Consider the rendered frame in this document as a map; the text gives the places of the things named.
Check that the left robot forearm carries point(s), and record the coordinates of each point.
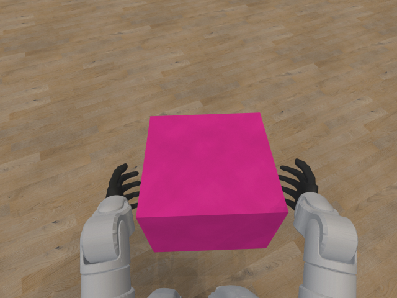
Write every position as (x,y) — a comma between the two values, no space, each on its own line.
(105,250)

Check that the robot left hand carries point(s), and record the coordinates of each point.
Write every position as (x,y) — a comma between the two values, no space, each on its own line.
(116,181)

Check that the carton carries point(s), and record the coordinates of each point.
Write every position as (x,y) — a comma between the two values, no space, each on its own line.
(209,182)

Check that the robot right hand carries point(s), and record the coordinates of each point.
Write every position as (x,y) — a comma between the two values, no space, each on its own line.
(307,181)

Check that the right robot forearm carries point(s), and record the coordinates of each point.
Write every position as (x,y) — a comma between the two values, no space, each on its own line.
(330,250)

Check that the right robot thigh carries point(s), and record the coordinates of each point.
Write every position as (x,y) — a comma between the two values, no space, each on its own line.
(232,291)

